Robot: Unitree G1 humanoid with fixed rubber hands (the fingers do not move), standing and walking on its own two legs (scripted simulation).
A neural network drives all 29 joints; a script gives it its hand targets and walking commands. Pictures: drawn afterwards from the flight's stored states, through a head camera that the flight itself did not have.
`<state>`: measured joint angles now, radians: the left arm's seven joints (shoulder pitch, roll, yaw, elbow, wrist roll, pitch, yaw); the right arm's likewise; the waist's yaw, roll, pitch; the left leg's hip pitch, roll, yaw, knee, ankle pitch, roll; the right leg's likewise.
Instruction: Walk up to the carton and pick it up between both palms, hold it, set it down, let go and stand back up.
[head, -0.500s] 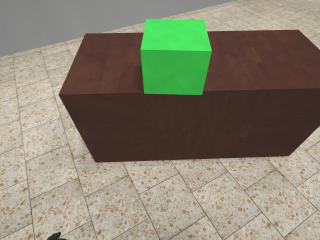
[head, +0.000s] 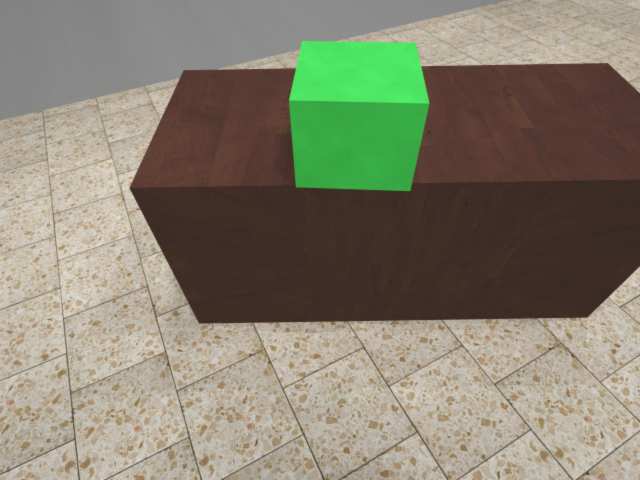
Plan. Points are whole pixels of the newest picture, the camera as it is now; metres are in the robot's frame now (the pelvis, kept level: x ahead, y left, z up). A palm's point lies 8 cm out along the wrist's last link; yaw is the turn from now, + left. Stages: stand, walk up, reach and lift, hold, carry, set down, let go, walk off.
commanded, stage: walk up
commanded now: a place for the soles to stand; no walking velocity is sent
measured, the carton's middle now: (355, 115) +0.86 -0.06 -0.01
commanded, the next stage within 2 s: none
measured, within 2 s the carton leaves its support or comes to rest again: neither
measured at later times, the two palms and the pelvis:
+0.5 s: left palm out of the picture +0.09 +0.31 -0.10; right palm out of the picture +0.07 -0.32 -0.10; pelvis +0.01 +0.00 +0.00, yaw +0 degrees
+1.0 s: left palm (77, 458) +0.18 +0.34 -0.10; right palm (556, 438) +0.20 -0.29 -0.09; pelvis +0.14 +0.02 +0.00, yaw +1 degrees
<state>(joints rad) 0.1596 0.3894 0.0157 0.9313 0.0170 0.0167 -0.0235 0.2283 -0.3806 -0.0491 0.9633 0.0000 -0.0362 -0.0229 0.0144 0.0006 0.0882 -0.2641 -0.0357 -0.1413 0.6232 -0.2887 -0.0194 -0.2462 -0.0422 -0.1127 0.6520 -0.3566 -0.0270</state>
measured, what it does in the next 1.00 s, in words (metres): walks ahead: left foot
